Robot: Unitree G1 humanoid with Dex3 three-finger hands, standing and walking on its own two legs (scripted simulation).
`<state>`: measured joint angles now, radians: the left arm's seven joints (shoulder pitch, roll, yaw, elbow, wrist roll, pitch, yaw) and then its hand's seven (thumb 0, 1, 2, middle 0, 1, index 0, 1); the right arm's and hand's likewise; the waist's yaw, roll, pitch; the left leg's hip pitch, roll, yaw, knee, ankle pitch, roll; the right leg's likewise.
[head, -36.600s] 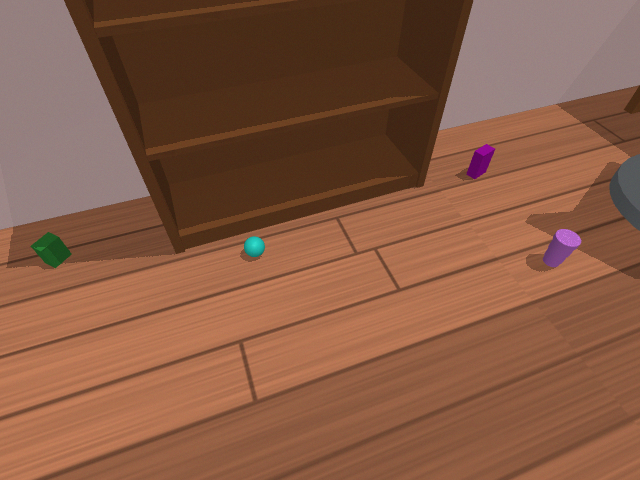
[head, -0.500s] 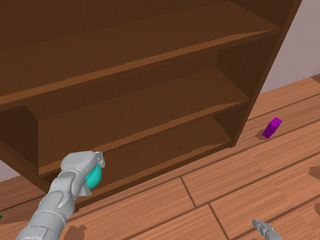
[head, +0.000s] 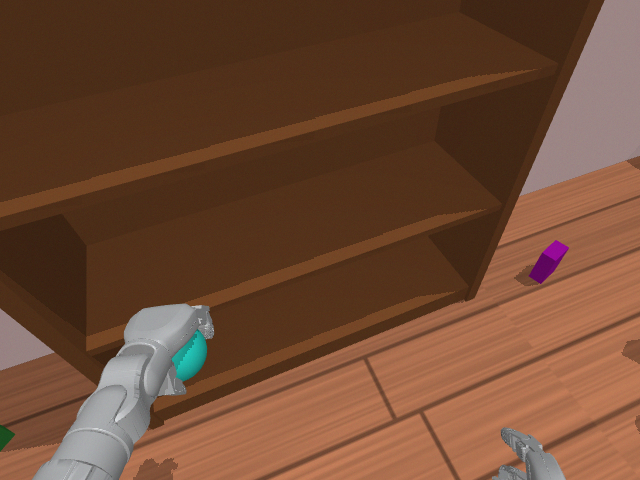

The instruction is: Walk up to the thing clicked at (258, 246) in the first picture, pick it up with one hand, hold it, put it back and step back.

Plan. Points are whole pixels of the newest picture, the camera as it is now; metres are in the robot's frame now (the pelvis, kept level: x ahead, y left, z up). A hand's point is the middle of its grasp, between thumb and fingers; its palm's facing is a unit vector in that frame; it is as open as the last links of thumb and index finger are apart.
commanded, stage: hold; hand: left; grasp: from above
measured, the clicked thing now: (177, 352) +0.31 +0.23 -0.04
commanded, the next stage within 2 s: crouch in 0.64 s
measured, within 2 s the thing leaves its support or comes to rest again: neither
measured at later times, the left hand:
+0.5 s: hand (172, 363) +0.29 +0.23 -0.03, palm faces -0.44 -0.07 -0.90, open 10.1 cm
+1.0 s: hand (174, 373) +0.28 +0.23 -0.05, palm faces -0.45 -0.06 -0.89, open 10.1 cm
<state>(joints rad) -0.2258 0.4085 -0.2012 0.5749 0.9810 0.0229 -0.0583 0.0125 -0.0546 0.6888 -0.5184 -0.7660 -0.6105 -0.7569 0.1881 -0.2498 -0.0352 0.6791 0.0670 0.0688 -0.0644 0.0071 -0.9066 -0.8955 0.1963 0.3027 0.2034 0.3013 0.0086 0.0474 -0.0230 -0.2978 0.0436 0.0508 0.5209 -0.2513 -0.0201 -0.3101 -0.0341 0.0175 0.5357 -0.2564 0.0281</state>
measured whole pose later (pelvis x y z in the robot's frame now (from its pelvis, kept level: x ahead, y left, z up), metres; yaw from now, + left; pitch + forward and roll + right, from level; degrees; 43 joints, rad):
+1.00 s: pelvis +0.00 +0.00 +0.00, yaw +0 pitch +2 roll +0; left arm -0.23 0.39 -0.19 0.67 1.02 -0.02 0.02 0.01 -0.05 0.68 -0.51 -0.78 -0.60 -0.77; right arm 0.18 -0.24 -0.03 0.68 0.06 0.08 -0.06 0.01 -0.90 -0.90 0.20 0.30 0.20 0.30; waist 0.00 0.03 -0.01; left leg -0.31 0.04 0.05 0.51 -0.24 -0.01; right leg -0.32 -0.04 0.01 0.52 -0.25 0.03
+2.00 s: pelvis -0.07 +0.01 -0.32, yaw -1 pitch +37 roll -5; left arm -0.80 0.52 0.01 1.26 1.21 -0.09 0.39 0.00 -0.06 0.64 -0.56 -0.73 -0.66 -0.72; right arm 0.15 -0.23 -0.04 0.75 -0.10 -0.07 0.05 0.00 -0.90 -0.89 0.20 0.30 0.21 0.30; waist -0.17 0.02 -0.18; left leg -2.02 0.04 -0.08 2.03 -0.67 -0.01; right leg -1.96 -0.03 -0.01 1.97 -0.67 0.05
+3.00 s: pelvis -0.08 +0.01 -0.43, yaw -4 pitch +34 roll -7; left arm -0.96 0.67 0.06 1.49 1.25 -0.16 0.41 0.00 -0.06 0.63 -0.56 -0.73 -0.67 -0.72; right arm 0.16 -0.26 0.03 0.78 -0.15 -0.07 0.12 0.00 -0.91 -0.90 0.20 0.30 0.21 0.30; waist -0.23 0.00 -0.07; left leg -2.30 0.02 -0.14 2.37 -0.67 -0.02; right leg -2.23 0.00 -0.02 2.30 -0.67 0.06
